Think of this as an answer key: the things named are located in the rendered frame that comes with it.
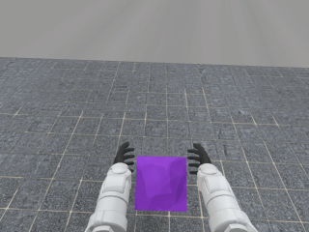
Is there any right robot hand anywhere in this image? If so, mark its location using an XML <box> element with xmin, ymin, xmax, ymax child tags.
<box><xmin>187</xmin><ymin>143</ymin><xmax>212</xmax><ymax>175</ymax></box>

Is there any robot left forearm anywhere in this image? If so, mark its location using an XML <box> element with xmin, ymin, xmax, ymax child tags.
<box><xmin>84</xmin><ymin>162</ymin><xmax>131</xmax><ymax>232</ymax></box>

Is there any robot right forearm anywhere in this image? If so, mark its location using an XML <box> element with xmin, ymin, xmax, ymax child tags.
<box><xmin>197</xmin><ymin>163</ymin><xmax>258</xmax><ymax>232</ymax></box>

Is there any left robot hand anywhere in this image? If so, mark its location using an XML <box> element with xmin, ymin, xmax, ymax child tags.
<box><xmin>113</xmin><ymin>142</ymin><xmax>135</xmax><ymax>173</ymax></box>

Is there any carton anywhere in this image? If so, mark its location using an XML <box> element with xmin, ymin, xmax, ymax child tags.
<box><xmin>134</xmin><ymin>156</ymin><xmax>187</xmax><ymax>212</ymax></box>

